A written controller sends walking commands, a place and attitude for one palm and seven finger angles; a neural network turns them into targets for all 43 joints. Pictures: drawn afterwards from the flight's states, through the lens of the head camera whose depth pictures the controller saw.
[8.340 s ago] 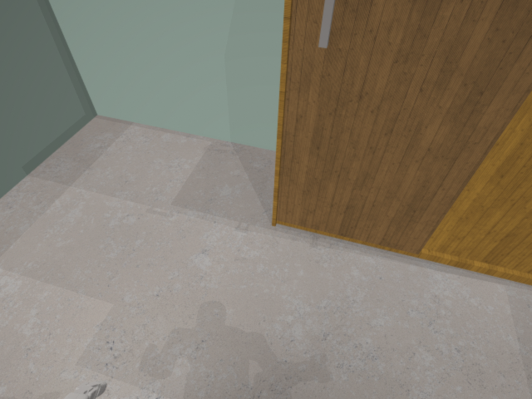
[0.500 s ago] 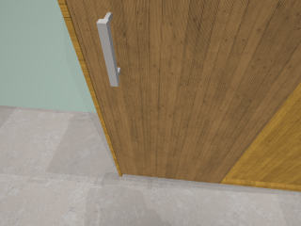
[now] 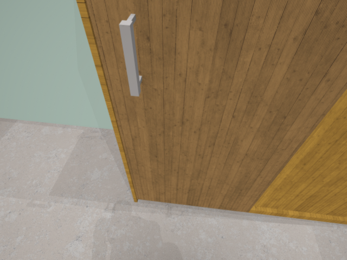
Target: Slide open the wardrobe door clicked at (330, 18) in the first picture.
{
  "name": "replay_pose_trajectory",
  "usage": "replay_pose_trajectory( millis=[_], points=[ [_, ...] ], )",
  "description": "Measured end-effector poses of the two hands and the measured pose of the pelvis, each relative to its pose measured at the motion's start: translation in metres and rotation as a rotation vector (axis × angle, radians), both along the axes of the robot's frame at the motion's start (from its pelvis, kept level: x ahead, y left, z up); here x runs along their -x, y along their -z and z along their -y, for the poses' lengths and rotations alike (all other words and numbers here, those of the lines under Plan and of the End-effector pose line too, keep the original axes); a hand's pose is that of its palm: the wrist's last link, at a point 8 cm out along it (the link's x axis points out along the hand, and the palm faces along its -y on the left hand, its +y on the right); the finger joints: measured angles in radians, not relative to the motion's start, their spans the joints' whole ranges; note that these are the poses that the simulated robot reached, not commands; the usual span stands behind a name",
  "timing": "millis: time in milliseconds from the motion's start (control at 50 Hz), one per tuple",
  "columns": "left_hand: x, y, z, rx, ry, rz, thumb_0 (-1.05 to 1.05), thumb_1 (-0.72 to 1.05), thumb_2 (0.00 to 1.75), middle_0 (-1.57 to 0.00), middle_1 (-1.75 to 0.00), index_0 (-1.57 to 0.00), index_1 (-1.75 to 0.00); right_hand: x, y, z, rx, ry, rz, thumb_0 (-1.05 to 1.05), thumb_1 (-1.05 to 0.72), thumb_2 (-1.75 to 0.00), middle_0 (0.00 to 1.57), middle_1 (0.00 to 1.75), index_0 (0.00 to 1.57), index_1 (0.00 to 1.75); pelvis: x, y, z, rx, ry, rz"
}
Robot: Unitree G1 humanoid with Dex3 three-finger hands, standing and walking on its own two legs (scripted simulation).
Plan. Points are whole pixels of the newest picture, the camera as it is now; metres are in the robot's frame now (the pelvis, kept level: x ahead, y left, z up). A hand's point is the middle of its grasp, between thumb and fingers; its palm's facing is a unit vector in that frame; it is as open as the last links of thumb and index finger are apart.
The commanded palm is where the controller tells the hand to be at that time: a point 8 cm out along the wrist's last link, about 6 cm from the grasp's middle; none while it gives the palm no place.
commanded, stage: look again from close up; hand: left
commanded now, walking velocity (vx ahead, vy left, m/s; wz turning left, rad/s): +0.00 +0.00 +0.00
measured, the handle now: (133, 57) +0.51 +0.13 +0.21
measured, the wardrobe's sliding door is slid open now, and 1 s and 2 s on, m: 0.00 0.00 0.00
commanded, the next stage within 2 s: none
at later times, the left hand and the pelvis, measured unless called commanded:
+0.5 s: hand out of the picture +0.01 +0.22 -0.17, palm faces +0.03 -0.97 -0.23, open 7.4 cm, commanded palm none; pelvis -0.01 +0.03 +0.00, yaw +0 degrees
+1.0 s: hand out of the picture -0.01 +0.20 -0.18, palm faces +0.02 -0.98 -0.18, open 7.4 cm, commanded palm none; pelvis -0.01 +0.02 +0.00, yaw +1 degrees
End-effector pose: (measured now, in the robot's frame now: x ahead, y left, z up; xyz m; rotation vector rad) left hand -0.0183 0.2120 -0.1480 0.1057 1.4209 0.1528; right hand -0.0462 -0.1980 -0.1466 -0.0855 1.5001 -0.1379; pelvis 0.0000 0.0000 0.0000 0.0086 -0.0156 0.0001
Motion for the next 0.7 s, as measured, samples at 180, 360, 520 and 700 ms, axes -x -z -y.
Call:
replay_pose_trajectory(
  millis=[180,360,520,700],
  points=[
    [-0.004,0.002,-0.011,-0.014,0.034,0.031,0.00,0.91,0.90,-0.20,-0.30,-0.20,-0.30,-0.032,0.006,-0.003,0.019,0.002,0.132,0.01,-0.91,-0.90,0.20,0.30,0.20,0.30,0.000,0.005,-0.015,0.013,-0.002,0.019],
    [-0.024,-0.003,-0.042,-0.053,0.034,0.141,0.01,0.91,0.90,-0.20,-0.30,-0.20,-0.30,-0.059,0.000,-0.003,0.049,-0.039,0.245,0.02,-0.93,-0.90,0.20,0.30,0.20,0.30,0.004,0.005,-0.029,0.005,-0.005,0.028],
    [-0.019,-0.008,-0.055,-0.070,0.038,0.132,0.00,0.91,0.90,-0.20,-0.30,-0.20,-0.30,-0.059,-0.005,0.000,0.063,-0.060,0.243,0.01,-0.91,-0.90,0.20,0.30,0.20,0.30,0.009,0.002,-0.032,0.004,-0.007,0.024],
    [-0.003,-0.005,-0.051,-0.052,0.032,0.078,0.00,0.91,0.90,-0.20,-0.30,-0.20,-0.30,-0.049,-0.007,0.005,0.070,-0.065,0.192,0.01,-0.91,-0.90,0.20,0.30,0.20,0.30,0.010,0.001,-0.030,0.005,-0.010,0.021]
  ],
)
